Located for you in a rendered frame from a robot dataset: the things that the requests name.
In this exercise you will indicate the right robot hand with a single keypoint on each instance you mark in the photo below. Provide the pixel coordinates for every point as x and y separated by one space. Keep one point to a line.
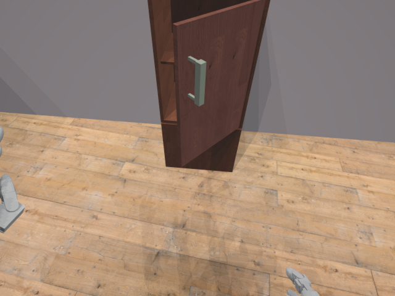
301 282

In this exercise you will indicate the cupboard door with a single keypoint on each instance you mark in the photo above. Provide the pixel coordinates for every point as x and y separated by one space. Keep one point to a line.
226 40

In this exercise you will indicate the handle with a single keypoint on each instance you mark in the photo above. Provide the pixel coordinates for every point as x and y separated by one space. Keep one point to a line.
200 80

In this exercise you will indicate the left robot hand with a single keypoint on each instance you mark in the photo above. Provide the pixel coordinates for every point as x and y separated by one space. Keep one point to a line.
10 208

